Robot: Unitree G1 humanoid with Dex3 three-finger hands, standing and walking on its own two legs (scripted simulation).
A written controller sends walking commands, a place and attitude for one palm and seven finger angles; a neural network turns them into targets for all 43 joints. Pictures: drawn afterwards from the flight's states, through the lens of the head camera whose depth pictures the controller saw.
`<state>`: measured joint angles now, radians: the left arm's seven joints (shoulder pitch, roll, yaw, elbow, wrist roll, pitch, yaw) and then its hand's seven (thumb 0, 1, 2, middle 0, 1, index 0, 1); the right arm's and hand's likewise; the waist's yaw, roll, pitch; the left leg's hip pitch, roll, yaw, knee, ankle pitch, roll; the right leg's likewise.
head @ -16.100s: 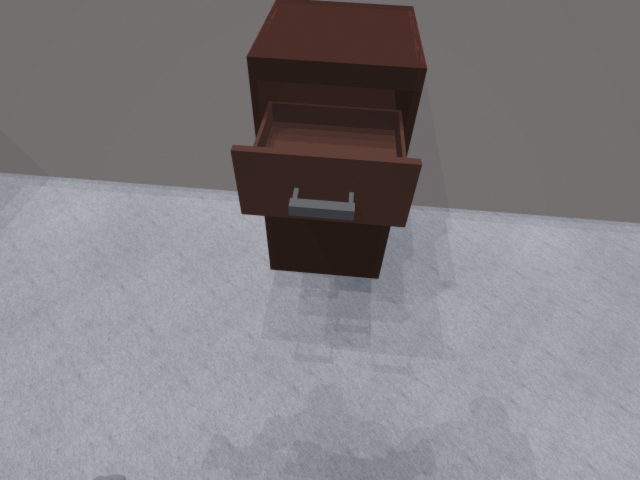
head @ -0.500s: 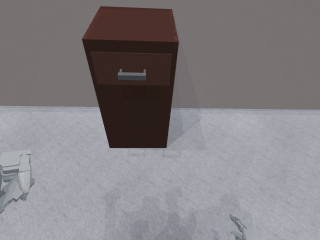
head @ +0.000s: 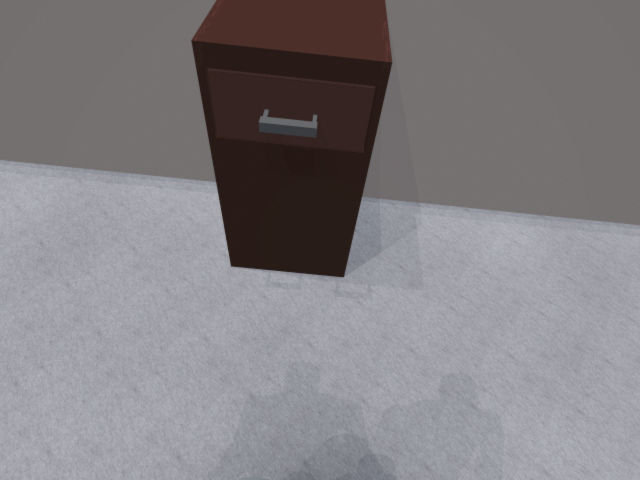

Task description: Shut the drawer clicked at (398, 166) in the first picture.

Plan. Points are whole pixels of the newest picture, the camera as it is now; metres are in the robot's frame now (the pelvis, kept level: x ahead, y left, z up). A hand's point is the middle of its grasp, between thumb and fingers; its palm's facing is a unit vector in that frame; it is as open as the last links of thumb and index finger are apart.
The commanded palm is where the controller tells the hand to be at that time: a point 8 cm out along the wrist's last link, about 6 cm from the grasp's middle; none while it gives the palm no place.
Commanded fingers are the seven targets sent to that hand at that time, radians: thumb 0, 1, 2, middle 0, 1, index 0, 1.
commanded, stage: let the arm hang, fingers relaxed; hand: left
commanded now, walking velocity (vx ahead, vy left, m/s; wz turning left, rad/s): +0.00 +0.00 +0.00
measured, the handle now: (289, 121) +0.88 +0.13 -0.07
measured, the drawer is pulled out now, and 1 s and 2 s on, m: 0.00 0.00 0.00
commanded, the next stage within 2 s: look to check the result in 0.66 s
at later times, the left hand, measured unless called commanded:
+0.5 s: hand out of the picture +0.01 +0.14 -0.17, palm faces +0.01 -0.99 -0.15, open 7.2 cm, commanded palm none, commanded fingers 0.00 0.90 0.90 -0.20 -0.30 -0.20 -0.30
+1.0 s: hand out of the picture +0.00 +0.14 -0.17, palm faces +0.02 -0.99 -0.17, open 7.3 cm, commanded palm none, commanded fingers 0.00 0.90 0.90 -0.20 -0.30 -0.20 -0.30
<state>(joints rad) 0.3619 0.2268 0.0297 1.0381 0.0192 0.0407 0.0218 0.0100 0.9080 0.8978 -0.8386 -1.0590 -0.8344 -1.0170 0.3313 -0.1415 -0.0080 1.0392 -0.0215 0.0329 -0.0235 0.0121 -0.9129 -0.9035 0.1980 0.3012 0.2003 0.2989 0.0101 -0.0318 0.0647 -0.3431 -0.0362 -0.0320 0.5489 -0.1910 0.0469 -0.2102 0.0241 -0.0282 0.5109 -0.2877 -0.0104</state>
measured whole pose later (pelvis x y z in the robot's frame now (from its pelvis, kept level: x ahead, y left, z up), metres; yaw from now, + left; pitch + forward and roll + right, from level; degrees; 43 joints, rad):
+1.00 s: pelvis +0.02 -0.02 +0.01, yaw -1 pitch -2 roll +0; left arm 0.31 0.13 0.01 1.15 0.01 -0.01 0.03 0.00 0.91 0.90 -0.20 -0.30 -0.20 -0.30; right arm 0.30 -0.11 -0.01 1.15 -0.01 0.00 -0.04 0.01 -0.91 -0.90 0.20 0.30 0.20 0.30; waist 0.00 0.00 0.06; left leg -0.23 -0.02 -0.02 0.44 -0.17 0.02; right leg -0.12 0.03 -0.01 0.43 -0.28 -0.03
